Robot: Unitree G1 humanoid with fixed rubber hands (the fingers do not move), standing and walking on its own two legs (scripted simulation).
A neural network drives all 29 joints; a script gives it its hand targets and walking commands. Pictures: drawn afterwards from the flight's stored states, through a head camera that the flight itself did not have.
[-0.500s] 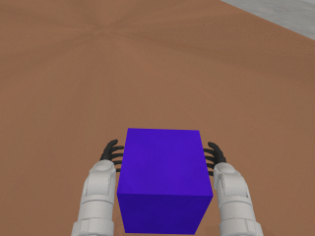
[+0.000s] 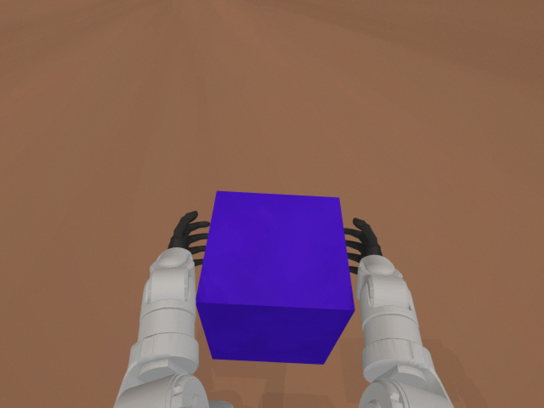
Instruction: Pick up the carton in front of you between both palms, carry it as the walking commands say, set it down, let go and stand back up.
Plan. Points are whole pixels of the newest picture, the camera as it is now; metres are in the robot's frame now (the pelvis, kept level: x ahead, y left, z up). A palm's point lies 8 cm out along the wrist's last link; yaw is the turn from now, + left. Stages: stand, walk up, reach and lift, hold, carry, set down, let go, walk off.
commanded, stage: set down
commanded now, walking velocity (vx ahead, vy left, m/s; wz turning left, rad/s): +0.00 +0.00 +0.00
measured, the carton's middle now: (272, 282) +0.33 +0.03 -0.08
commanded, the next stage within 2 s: none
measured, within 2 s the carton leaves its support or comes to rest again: neither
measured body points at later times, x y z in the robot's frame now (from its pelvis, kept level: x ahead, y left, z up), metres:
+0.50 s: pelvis -0.04 -0.01 -0.11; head +0.19 +0.03 +0.28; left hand +0.36 +0.22 -0.19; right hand +0.40 -0.09 -0.19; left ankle +0.05 +0.13 -0.73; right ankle +0.00 -0.14 -0.73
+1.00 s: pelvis -0.07 -0.01 -0.24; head +0.21 +0.04 +0.11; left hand +0.38 +0.24 -0.35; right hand +0.45 -0.06 -0.34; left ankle +0.05 +0.13 -0.73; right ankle +0.00 -0.14 -0.73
